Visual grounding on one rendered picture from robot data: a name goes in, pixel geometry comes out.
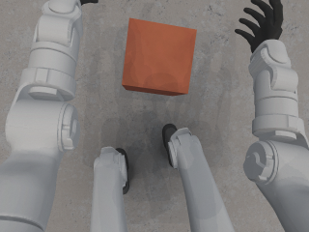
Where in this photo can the robot left forearm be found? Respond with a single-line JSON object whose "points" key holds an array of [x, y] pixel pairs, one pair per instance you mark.
{"points": [[53, 55]]}

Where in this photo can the robot left shin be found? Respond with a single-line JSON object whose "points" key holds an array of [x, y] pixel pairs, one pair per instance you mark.
{"points": [[105, 150]]}

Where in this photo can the left robot foot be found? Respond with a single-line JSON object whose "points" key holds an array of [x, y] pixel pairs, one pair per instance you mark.
{"points": [[123, 153]]}

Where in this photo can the carton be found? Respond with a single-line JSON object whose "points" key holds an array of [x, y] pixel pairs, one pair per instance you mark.
{"points": [[158, 58]]}

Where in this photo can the robot left upper arm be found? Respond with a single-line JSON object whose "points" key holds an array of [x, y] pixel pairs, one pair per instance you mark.
{"points": [[39, 133]]}

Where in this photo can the robot right upper arm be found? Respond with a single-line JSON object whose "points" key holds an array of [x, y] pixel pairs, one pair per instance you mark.
{"points": [[281, 172]]}

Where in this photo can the robot right forearm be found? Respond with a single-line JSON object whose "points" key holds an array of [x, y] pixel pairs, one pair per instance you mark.
{"points": [[275, 95]]}

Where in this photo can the right robot hand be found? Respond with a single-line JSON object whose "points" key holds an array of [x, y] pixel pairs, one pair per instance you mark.
{"points": [[270, 24]]}

